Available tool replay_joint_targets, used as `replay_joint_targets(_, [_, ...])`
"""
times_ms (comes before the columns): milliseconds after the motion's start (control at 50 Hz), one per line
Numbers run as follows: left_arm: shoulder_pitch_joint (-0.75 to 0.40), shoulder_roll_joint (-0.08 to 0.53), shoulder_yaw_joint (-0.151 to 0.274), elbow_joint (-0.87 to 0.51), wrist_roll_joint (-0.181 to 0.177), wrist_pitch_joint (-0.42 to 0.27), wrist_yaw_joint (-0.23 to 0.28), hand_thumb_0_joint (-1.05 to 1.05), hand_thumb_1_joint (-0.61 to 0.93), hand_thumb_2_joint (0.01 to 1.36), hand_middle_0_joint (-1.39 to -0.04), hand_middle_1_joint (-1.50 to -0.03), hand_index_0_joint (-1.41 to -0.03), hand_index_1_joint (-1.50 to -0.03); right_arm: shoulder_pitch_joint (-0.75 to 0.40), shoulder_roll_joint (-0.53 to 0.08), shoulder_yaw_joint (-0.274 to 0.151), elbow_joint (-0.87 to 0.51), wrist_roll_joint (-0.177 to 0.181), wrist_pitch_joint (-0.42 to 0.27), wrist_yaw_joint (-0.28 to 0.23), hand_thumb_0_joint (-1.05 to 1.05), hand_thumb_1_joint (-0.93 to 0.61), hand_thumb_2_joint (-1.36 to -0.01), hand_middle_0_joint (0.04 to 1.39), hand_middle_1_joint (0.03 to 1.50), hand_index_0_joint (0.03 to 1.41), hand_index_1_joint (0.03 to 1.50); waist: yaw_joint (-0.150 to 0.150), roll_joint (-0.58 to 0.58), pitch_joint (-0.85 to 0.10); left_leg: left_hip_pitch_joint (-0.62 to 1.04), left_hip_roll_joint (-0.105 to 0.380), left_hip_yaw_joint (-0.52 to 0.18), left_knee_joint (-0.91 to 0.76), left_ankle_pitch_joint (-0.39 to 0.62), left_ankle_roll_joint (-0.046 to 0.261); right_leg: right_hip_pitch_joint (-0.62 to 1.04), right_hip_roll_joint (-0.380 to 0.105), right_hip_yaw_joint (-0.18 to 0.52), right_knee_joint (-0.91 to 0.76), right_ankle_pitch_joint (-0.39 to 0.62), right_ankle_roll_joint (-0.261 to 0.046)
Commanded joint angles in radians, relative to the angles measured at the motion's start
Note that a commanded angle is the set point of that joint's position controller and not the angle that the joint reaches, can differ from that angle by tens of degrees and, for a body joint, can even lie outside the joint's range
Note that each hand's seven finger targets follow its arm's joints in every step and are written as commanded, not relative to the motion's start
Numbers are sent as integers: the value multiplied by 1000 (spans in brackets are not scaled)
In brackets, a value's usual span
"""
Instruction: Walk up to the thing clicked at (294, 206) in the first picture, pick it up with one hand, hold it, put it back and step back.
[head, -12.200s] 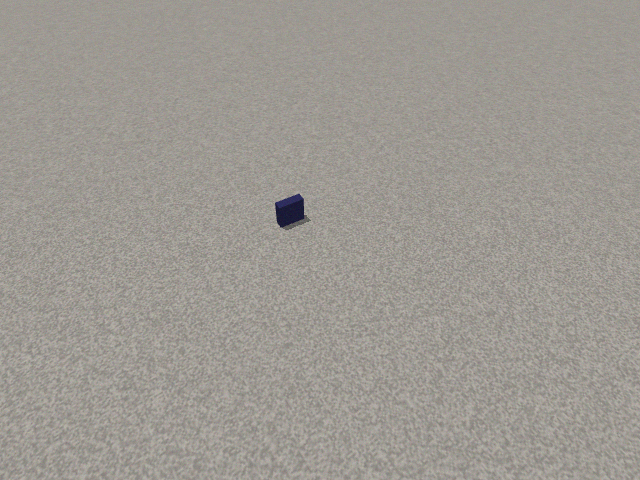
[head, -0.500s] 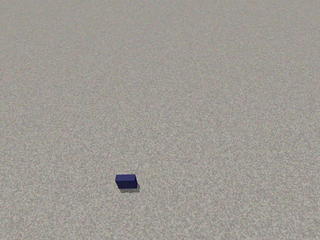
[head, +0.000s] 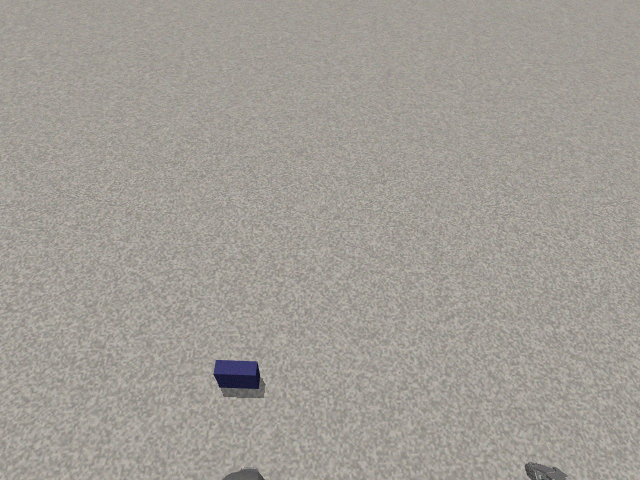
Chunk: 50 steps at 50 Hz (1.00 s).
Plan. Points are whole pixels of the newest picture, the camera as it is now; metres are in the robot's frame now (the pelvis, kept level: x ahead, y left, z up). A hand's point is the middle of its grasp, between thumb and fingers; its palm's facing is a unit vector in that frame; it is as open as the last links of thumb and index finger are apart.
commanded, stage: walk up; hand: left
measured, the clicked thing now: (238, 374) +0.48 +0.22 -0.69
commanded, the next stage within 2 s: none
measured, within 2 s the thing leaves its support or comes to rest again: neither
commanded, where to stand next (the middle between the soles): +0.07 -0.01 m, yaw -1 degrees
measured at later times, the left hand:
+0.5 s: hand out of the picture +0.12 +0.25 -0.12, palm faces -0.01 -0.94 -0.35, open 7.4 cm
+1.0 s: hand out of the picture +0.07 +0.25 -0.13, palm faces -0.01 -0.95 -0.32, open 7.4 cm
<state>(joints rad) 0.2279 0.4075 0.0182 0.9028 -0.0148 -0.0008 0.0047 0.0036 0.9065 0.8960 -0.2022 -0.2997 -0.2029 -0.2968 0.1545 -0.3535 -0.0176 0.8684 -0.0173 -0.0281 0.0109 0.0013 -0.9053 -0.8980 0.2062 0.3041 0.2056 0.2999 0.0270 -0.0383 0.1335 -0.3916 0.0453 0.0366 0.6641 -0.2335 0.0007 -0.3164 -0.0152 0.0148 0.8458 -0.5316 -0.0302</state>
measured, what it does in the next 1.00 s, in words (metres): stands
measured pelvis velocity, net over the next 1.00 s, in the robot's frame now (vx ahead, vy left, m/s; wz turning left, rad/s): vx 0.02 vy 0.00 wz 0.01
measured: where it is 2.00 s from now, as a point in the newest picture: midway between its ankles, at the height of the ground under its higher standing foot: outside the picture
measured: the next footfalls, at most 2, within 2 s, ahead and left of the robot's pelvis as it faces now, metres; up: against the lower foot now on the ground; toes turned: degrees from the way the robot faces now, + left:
left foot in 1.78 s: -0.04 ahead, +0.12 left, +0.00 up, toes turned +6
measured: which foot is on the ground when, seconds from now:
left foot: down 0.00-1.00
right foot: down 0.00-1.00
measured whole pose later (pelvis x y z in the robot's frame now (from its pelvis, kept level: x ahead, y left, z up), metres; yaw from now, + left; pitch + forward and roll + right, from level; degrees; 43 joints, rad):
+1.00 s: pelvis +0.02 +0.00 +0.03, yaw +0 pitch -2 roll -1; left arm 0.12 0.35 0.02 1.16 0.01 0.00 -0.02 0.00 0.91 0.90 -0.20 -0.30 -0.20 -0.30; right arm 0.09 -0.34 -0.01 1.16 -0.01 -0.01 0.02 0.00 -0.91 -0.90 0.21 0.30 0.20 0.30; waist 0.00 0.00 0.06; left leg -0.22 0.04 0.03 0.34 -0.09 -0.01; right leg -0.09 -0.03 -0.02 0.33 -0.21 0.03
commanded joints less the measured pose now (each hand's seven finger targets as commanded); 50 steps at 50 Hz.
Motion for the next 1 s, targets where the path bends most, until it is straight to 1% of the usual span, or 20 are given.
replay_joint_targets(0, [151,171,59,40,17,-26,13,0,900,900,-200,-300,-200,-300,-56,-273,-65,-53,17,-1,-19,0,-900,-900,200,300,200,300,28,222,-196,62,180,-186,-127,214,132,153,-12,-27,-286,249,-1])
replay_joint_targets(20, [117,202,66,33,27,-34,15,0,900,900,-200,-300,-200,-300,-43,-238,-52,-48,26,4,-17,0,-900,-900,200,300,200,300,14,140,-197,33,149,-162,-89,185,92,174,-54,47,-344,328,-16])
replay_joint_targets(40, [44,240,69,11,35,-42,16,0,900,900,-200,-300,-200,-300,-32,-199,-42,-42,37,7,-13,0,-900,-900,200,300,200,300,-19,41,-179,21,86,-125,-46,102,40,116,-163,221,-416,346,-60])
replay_joint_targets(60, [-39,279,70,4,27,-41,10,0,900,900,-200,-300,-200,-300,-43,-206,-47,-17,37,13,-14,0,-900,-900,200,300,200,300,-48,-10,-139,140,11,-66,-42,-74,22,-61,-232,268,-442,300,-114])
replay_joint_targets(80, [-107,258,57,-6,26,-42,6,0,900,900,-200,-300,-200,-300,-25,-211,-52,13,30,15,-12,0,-900,-900,200,300,200,300,-72,-11,-106,217,21,-69,-56,-94,18,-128,-223,239,-422,281,-105])
replay_joint_targets(100, [-100,223,45,3,21,-43,5,0,900,900,-200,-300,-200,-300,-48,-225,-50,23,28,9,-9,0,-900,-900,200,300,200,300,-63,46,-123,238,52,-90,-120,-13,31,-103,-173,163,-405,296,-59])
replay_joint_targets(120, [-81,207,40,24,19,-43,6,0,900,900,-200,-300,-200,-300,-88,-229,-47,29,30,2,-5,0,-900,-900,200,300,200,300,-39,48,-148,237,76,-116,-137,83,47,-51,-129,119,-394,333,-28])
replay_joint_targets(140, [-75,203,40,42,18,-43,6,0,900,900,-200,-300,-200,-300,-90,-225,-41,41,29,-2,-3,0,-900,-900,200,300,200,300,-32,19,-173,237,93,-123,-143,154,60,1,-112,93,-385,366,-15])
replay_joint_targets(160, [-71,199,39,58,18,-44,5,0,900,900,-200,-300,-200,-300,-94,-223,-36,54,31,-5,-2,0,-900,-900,200,300,200,300,-26,4,-187,235,97,-116,-142,217,60,49,-109,83,-383,416,-13])
replay_joint_targets(180, [-70,199,38,70,16,-45,5,0,900,900,-200,-300,-200,-300,-104,-219,-31,66,33,-4,-2,0,-900,-900,200,300,200,300,-23,-6,-184,231,93,-108,-148,233,57,67,-114,87,-400,446,-9])
replay_joint_targets(220, [-105,202,36,77,13,-42,6,0,900,900,-200,-300,-200,-300,-113,-218,-28,91,33,-1,-4,0,-900,-900,200,300,200,300,-32,-6,-167,242,82,-93,-178,228,42,77,-123,91,-432,467,-10])
replay_joint_targets(300, [-134,182,32,104,6,-36,4,0,900,900,-200,-300,-200,-300,-123,-220,-25,138,28,-2,-5,0,-900,-900,200,300,200,300,-27,23,-197,287,94,-89,-229,288,34,128,-115,67,-455,487,-1])
replay_joint_targets(320, [-132,177,30,115,5,-34,4,0,900,900,-200,-300,-200,-300,-135,-220,-23,145,30,-1,-5,0,-900,-900,200,300,200,300,-20,28,-194,285,94,-93,-241,277,34,139,-115,65,-468,482,3])
replay_joint_targets(460, [-190,177,31,147,10,-25,-2,0,900,900,-200,-300,-200,-300,-148,-214,-15,197,21,0,-5,0,-900,-900,200,300,200,300,-24,32,-168,280,90,-90,-321,200,15,176,-122,65,-555,422,4])
replay_joint_targets(500, [-196,173,32,160,11,-22,-3,0,900,900,-200,-300,-200,-300,-154,-212,-17,210,19,0,-5,0,-900,-900,200,300,200,300,-26,41,-150,270,96,-99,-349,161,12,165,-116,58,-571,377,5])
replay_joint_targets(560, [-187,168,31,170,14,-19,-7,0,900,900,-200,-300,-200,-300,-161,-217,-17,213,16,-1,-4,0,-900,-900,200,300,200,300,-23,59,-129,246,98,-116,-387,42,13,154,-110,57,-588,316,6])
replay_joint_targets(700, [-190,162,35,182,17,-22,-10,0,900,900,-200,-300,-200,-300,-140,-212,-20,224,12,-6,-4,0,-900,-900,200,300,200,300,-30,70,-153,239,101,-124,-407,40,12,181,-110,54,-587,331,6])
replay_joint_targets(780, [-175,157,33,191,20,-21,-11,0,900,900,-200,-300,-200,-300,-144,-216,-24,220,11,-5,-4,0,-900,-900,200,300,200,300,-31,78,-144,229,104,-136,-421,-16,16,169,-105,48,-590,318,9])
replay_joint_targets(880, [-165,153,33,193,21,-25,-11,0,900,900,-200,-300,-200,-300,-131,-211,-24,222,12,-4,-4,0,-900,-900,200,300,200,300,-34,68,-161,249,101,-131,-402,24,15,166,-110,52,-596,331,10])
replay_joint_targets(980, [-159,155,33,192,20,-26,-9,0,900,900,-200,-300,-200,-300,-123,-204,-23,223,16,-3,-6,0,-900,-900,200,300,200,300,-37,55,-175,280,94,-114,-370,127,13,167,-116,52,-600,372,13])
